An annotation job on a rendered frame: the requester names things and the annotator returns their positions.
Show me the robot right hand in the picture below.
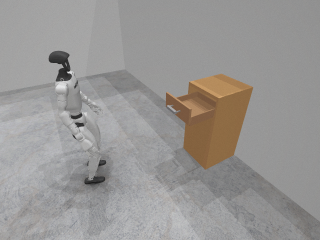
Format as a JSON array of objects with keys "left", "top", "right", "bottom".
[{"left": 80, "top": 138, "right": 100, "bottom": 158}]

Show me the robot right forearm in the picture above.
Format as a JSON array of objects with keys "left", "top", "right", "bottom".
[{"left": 60, "top": 112, "right": 86, "bottom": 142}]

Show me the robot right upper arm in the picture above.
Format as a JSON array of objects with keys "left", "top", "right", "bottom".
[{"left": 55, "top": 82, "right": 71, "bottom": 119}]

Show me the robot left forearm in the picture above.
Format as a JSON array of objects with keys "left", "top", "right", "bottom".
[{"left": 80, "top": 90, "right": 93, "bottom": 106}]

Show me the humanoid robot head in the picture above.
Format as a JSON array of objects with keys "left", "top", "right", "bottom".
[{"left": 48, "top": 51, "right": 72, "bottom": 82}]

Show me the right robot foot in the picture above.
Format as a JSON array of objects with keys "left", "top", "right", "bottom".
[{"left": 84, "top": 176, "right": 105, "bottom": 185}]

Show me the handle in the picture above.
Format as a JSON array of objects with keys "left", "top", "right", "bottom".
[{"left": 166, "top": 105, "right": 180, "bottom": 115}]

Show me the robot left hand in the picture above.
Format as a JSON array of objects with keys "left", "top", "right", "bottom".
[{"left": 89, "top": 102, "right": 104, "bottom": 115}]

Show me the drawer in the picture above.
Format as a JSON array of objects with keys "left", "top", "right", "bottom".
[{"left": 166, "top": 91, "right": 216, "bottom": 126}]

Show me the cabinet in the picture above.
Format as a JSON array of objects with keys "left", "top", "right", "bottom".
[{"left": 183, "top": 74, "right": 253, "bottom": 170}]

